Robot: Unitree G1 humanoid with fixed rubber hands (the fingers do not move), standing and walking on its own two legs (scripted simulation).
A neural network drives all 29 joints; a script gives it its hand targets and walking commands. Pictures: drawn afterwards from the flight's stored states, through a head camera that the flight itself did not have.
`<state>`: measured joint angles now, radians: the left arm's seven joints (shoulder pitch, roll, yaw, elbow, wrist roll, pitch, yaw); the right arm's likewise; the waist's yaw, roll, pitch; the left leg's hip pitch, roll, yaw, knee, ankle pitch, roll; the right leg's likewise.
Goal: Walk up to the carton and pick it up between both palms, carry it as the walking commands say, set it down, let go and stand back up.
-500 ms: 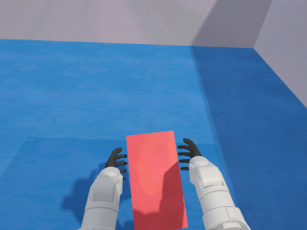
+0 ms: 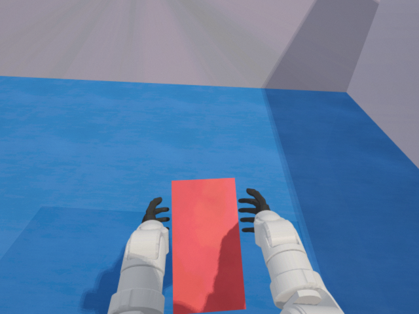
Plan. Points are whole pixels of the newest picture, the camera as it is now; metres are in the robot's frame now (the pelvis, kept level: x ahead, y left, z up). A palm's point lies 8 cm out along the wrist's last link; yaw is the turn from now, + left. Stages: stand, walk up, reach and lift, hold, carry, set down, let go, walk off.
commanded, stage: hold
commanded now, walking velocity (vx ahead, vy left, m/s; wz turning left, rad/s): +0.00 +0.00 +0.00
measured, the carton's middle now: (205, 239) +0.35 +0.07 -0.06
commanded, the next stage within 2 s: set down in 0.30 s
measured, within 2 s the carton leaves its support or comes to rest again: neither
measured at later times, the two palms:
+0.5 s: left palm (149, 235) +0.28 +0.17 +0.03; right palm (260, 219) +0.33 -0.05 +0.06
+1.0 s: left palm (149, 249) +0.30 +0.19 -0.05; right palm (248, 239) +0.34 -0.04 -0.03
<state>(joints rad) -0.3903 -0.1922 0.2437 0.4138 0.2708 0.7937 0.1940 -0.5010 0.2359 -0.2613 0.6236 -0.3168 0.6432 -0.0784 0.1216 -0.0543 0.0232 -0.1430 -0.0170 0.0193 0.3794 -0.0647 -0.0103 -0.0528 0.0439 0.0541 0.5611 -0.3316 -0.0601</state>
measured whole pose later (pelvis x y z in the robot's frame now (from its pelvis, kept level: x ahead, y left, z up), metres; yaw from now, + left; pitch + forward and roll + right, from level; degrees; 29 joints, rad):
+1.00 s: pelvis -0.01 +0.02 -0.01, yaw -2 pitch +6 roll +0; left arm -0.43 -0.21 0.37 0.61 0.33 0.37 0.19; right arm -0.56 0.26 -0.41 0.82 -0.39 0.23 -0.11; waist 0.13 -0.07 0.01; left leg -0.56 -0.05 -0.05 0.56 -0.11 0.00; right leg -0.46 0.07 0.10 0.69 -0.33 -0.03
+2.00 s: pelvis -0.03 +0.03 -0.14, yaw -5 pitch +33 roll -3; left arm -0.71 -0.14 0.44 0.62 0.29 0.20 0.18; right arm -0.84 0.25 -0.42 0.81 -0.29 0.08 -0.24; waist 0.11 -0.10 -0.09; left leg -1.53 -0.07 -0.12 1.25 -0.30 -0.03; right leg -1.39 0.18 0.05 1.32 -0.52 -0.01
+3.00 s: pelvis -0.06 +0.03 -0.28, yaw -8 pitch +40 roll -5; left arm -1.10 0.00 0.51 0.75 0.32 0.31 0.13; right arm -1.23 0.17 -0.50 0.90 -0.28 0.20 -0.28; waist 0.14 -0.12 0.02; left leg -2.04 -0.11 -0.14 1.73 -0.38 -0.07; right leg -1.89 0.25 0.02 1.82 -0.63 0.03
